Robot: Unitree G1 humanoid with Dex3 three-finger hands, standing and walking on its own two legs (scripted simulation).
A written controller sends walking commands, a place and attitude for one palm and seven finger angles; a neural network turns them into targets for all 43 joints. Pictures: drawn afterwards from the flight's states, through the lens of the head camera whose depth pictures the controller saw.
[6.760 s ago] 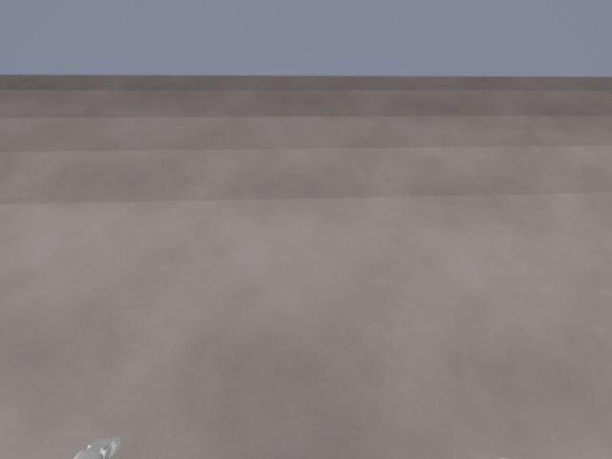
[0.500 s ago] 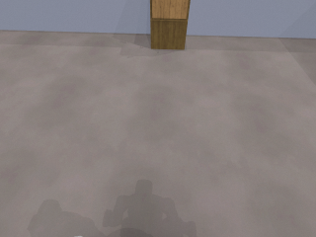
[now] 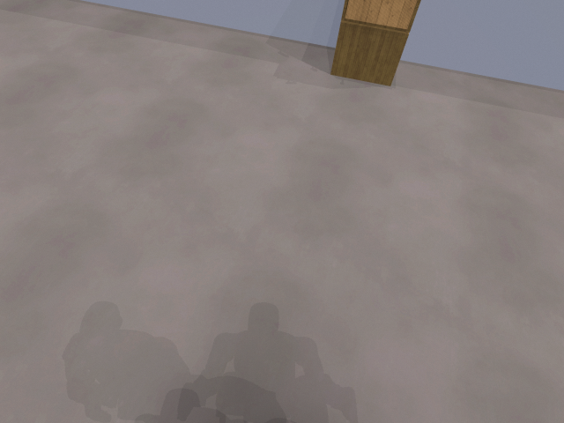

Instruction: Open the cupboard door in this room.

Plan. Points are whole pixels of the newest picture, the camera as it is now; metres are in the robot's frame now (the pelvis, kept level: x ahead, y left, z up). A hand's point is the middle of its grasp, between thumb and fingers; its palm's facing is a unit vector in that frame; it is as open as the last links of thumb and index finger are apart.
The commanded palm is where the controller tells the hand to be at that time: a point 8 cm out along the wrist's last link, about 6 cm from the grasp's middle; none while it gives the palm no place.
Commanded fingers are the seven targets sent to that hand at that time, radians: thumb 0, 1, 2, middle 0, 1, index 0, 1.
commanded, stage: turn or walk to find it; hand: left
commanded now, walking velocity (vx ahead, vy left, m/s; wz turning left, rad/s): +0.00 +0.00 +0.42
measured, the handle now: out of the picture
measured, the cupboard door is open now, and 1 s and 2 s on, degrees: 0 0 0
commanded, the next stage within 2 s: stand and wait in 1.06 s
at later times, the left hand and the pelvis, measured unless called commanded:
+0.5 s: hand out of the picture +0.05 +0.19 -0.14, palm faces +0.18 -0.94 -0.29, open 7.4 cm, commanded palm none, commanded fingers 0.00 0.90 0.90 -0.20 -0.30 -0.20 -0.30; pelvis -0.03 -0.03 +0.00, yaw +10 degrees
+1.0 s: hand out of the picture -0.13 +0.18 -0.18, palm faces +0.46 -0.86 -0.23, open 7.4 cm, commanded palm none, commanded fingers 0.00 0.90 0.90 -0.20 -0.30 -0.20 -0.30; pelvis -0.07 -0.01 +0.00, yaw +25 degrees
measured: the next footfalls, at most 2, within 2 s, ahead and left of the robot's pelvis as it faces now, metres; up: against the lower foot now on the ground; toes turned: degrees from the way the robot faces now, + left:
right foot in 0.48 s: +0.03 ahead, -0.12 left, +0.00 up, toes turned +7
left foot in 0.98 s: -0.10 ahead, +0.10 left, +0.00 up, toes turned +28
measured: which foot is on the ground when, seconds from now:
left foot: down 0.00-0.48, up 0.50-0.96, down 0.98-1.00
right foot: up 0.00-0.46, down 0.48-0.98, up 1.00-1.00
